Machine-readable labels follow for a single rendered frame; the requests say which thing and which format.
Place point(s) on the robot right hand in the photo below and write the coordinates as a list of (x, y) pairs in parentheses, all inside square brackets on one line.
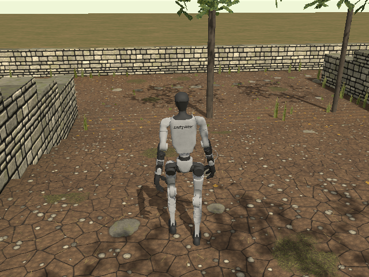
[(211, 171)]

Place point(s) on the robot left hand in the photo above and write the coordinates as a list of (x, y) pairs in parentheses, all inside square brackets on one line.
[(156, 182)]

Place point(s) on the robot left forearm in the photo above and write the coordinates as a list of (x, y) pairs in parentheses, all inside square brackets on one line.
[(159, 161)]

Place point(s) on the robot left upper arm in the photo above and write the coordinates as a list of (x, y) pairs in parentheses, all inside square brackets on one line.
[(163, 132)]

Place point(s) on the humanoid robot torso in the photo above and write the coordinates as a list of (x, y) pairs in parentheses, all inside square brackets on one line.
[(183, 135)]

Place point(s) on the robot right forearm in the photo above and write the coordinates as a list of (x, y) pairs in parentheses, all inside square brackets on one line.
[(209, 154)]

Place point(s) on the robot left thigh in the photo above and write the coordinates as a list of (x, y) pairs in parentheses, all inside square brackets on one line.
[(170, 172)]

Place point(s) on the robot right upper arm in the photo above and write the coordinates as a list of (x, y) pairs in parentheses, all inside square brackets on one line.
[(203, 131)]

